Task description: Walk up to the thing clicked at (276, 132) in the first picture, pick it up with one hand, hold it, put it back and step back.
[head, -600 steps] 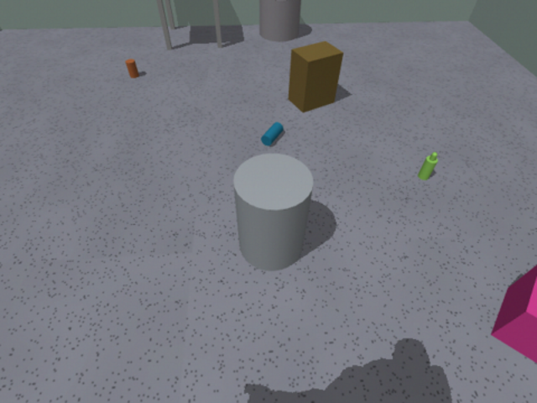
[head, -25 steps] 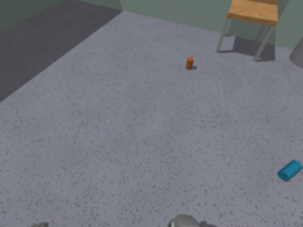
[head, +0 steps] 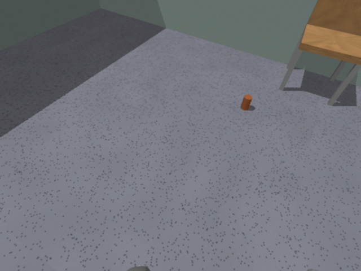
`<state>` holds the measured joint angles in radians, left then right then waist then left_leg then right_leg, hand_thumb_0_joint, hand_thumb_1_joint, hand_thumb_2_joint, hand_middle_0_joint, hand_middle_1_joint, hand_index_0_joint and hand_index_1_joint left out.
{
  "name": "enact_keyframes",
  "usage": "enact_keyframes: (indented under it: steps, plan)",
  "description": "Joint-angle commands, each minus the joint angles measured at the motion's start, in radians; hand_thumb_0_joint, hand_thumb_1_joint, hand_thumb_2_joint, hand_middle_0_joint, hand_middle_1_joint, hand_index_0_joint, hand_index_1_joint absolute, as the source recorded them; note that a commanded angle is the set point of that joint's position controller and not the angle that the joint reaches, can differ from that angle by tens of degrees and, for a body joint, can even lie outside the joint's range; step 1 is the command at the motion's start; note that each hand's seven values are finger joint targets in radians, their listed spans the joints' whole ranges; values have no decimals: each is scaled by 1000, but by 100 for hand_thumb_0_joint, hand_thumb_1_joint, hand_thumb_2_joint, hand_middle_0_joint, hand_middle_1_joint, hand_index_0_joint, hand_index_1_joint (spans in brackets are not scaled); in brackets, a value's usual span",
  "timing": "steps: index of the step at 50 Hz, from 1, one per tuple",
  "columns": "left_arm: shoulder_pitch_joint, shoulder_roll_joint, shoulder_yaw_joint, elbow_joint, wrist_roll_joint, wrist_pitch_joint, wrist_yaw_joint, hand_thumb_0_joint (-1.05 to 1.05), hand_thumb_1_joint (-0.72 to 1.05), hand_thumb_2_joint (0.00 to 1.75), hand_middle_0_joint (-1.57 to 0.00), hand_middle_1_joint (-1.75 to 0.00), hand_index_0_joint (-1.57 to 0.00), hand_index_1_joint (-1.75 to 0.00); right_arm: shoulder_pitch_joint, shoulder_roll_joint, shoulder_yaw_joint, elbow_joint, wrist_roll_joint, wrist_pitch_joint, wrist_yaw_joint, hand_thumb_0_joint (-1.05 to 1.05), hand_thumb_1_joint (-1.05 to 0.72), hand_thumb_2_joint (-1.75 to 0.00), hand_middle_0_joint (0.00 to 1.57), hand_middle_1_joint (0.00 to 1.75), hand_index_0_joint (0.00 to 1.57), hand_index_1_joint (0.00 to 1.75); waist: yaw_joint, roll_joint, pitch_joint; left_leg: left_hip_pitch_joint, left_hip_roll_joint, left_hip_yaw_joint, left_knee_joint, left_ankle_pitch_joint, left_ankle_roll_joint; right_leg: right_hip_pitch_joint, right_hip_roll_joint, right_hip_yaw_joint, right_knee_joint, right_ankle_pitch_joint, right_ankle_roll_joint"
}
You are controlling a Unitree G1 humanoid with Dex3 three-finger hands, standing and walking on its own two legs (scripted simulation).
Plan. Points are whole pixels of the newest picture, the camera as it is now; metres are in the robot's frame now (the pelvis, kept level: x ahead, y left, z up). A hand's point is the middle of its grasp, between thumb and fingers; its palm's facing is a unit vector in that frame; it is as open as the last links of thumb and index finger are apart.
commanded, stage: walk up
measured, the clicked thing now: out of the picture +0.29 -1.01 -0.71
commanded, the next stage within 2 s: stand in 1.74 s
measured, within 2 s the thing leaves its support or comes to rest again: neither
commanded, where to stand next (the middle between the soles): +0.41 -0.01 m, yaw +0 degrees
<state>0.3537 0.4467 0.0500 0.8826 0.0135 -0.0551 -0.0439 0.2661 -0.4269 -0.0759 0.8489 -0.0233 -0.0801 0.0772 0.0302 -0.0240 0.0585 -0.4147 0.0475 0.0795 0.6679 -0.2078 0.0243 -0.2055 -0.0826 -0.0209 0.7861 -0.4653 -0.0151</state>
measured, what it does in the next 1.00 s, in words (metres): walks ahead: right foot, then left foot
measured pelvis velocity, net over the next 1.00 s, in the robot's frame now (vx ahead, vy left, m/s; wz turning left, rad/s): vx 0.32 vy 0.01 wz -0.01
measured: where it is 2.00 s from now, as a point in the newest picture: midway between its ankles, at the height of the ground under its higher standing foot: (177, 246)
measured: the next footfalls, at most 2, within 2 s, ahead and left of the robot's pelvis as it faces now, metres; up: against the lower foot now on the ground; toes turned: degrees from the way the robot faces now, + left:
right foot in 0.40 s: +0.30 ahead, -0.13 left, +0.00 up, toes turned -5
left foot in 0.80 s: +0.41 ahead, +0.13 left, +0.00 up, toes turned +3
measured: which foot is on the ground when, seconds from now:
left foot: down 0.00-0.44, up 0.46-0.78, down 0.80-1.00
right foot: up 0.00-0.38, down 0.40-0.80, up 0.82-1.00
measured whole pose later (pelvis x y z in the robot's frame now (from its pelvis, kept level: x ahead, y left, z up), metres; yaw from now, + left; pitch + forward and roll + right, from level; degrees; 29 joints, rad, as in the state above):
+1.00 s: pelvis +0.32 +0.01 +0.01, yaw +0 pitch -2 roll +0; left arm 0.26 0.42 0.03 0.93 0.00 0.00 -0.02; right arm 0.26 -0.39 -0.02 0.86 -0.01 -0.07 0.01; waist 0.01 -0.06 0.10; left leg -0.32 0.04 0.07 0.61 -0.25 0.01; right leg -0.40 -0.05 0.00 0.87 -0.45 -0.02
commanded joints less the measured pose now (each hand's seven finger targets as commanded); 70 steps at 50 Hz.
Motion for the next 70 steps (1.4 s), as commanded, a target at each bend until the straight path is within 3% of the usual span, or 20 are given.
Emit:
enact_keyframes:
  steps: [1,6,16,19,20,21,22,23,28,38,39,40,41,42,46,51,53,56,60,70]
  plan:
    - [-55,230,42,-83,-13,-28,28,0,90,90,-20,-30,-20,-30,139,-330,-97,-48,29,-21,-39,0,-90,-90,20,30,20,30,-91,111,-5,326,364,-651,-448,-428,220,-520,34,129,455,20,-46]
    - [17,187,48,-15,-13,-18,2,0,90,90,-20,-30,-20,-30,70,-241,-55,-66,19,-32,-47,0,-90,-90,20,30,20,30,-36,171,-7,242,220,-246,-404,20,177,-343,-24,67,204,146,1]
    - [-152,128,52,-72,-3,-22,-20,0,90,90,-20,-30,-20,-30,99,-251,-51,-84,20,-15,-43,0,-90,-90,20,30,20,30,-67,146,0,268,183,-136,-316,195,165,-208,37,-55,-192,287,-8]
    - [-52,149,66,-38,1,-35,-5,0,90,90,-20,-30,-20,-30,87,-215,-35,-103,27,-4,-48,0,-90,-90,20,30,20,30,5,53,-61,164,148,-86,-105,237,114,80,77,-59,-296,300,-39]
    - [32,195,86,-22,5,-42,5,0,90,90,-20,-30,-20,-30,101,-171,-17,-113,27,-6,-49,0,-90,-90,20,30,20,30,47,-66,-122,69,85,-33,99,193,80,240,11,42,-359,233,-77]
    - [106,300,115,-29,4,-47,15,0,90,90,-20,-30,-20,-30,126,-115,3,-134,31,-7,-47,0,-90,-90,20,30,20,30,77,-265,-178,-177,-53,32,382,-142,18,387,-274,511,-476,43,-180]
    - [68,321,113,-35,-10,-42,14,0,90,90,-20,-30,-20,-30,97,-213,-23,-108,22,7,-58,0,-90,-90,20,30,20,30,73,-182,-117,-233,-30,-67,464,-360,24,297,-372,666,-522,-71,-290]
    - [28,287,103,-53,-21,-38,17,0,90,90,-20,-30,-20,-30,96,-231,-30,-84,22,11,-64,0,-90,-90,20,30,20,30,53,-84,-74,-234,-7,-137,490,-328,23,228,-347,585,-518,-40,-290]
    - [-72,219,76,-90,-7,-40,18,0,90,90,-20,-30,-20,-30,153,-190,-28,-18,16,19,-34,0,-90,-90,20,30,20,30,-19,-150,-5,-109,36,-95,289,-155,-6,-1,-161,199,-533,142,-207]
    - [-116,165,39,-120,-8,-4,13,0,90,90,-20,-30,-20,-30,125,-160,-35,10,0,-15,-55,0,-90,-90,20,30,20,30,-61,-31,-47,301,-32,-9,-115,48,-9,-249,-104,49,-253,177,-131]
    - [-104,122,22,-123,-9,1,16,0,90,90,-20,-30,-20,-30,160,-194,-41,13,-3,-19,-66,0,-90,-90,20,30,20,30,-80,65,-65,341,37,-105,-204,-45,19,-274,-63,7,-121,170,-95]
    - [-76,65,3,-127,-15,6,18,0,90,90,-20,-30,-20,-30,175,-283,-58,0,-10,-24,-74,0,-90,-90,20,30,20,30,-74,284,-68,355,268,-473,-346,-63,91,-376,54,-60,127,30,-22]
    - [-24,146,32,-86,-15,21,34,0,90,90,-20,-30,-20,-30,151,-342,-67,-18,6,-19,-72,0,-90,-90,20,30,20,30,-65,234,-55,292,385,-657,-397,-140,221,-368,70,17,215,-140,-22]
    - [-37,191,38,-64,-11,25,42,0,90,90,-20,-30,-20,-30,116,-318,-68,-19,13,-14,-74,0,-90,-90,20,30,20,30,-54,154,-17,255,369,-621,-377,-108,253,-376,44,63,286,-125,-24]
    - [0,164,36,-9,-16,31,40,0,90,90,-20,-30,-20,-30,22,-251,-35,-30,13,-10,-89,0,-90,-90,20,30,20,30,-13,207,-46,220,237,-297,-285,181,178,-285,-3,64,156,-1,-21]
    - [-33,121,31,39,-14,30,45,0,90,90,-20,-30,-20,-30,-52,-222,-11,-37,17,13,-91,0,-90,-90,20,30,20,30,-11,206,-99,115,202,-186,-164,367,154,-65,43,-17,-93,138,-3]
    - [-27,136,35,64,-7,20,53,0,90,90,-20,-30,-20,-30,-97,-189,5,-36,30,30,-88,0,-90,-90,20,30,20,30,14,149,-118,54,162,-160,-81,233,97,47,50,-4,-258,291,-17]
    - [-209,244,37,35,-8,11,50,0,90,90,-20,-30,-20,-30,-74,-145,15,19,44,54,-92,0,-90,-90,20,30,20,30,-49,-101,-62,155,-7,-75,46,-222,-5,-204,-222,346,-407,246,-169]
    - [-237,149,2,70,-15,16,49,0,90,90,-20,-30,-20,-30,-124,-181,20,89,37,37,-82,0,-90,-90,20,30,20,30,-35,-50,-82,201,97,-174,-162,12,32,-133,-53,124,-312,282,-36]
    - [-339,129,0,149,-24,22,49,0,90,90,-20,-30,-20,-30,-197,-160,43,214,28,39,-80,0,-90,-90,20,30,20,30,-27,-19,-115,251,84,-121,-271,153,4,31,-67,100,-401,389,-20]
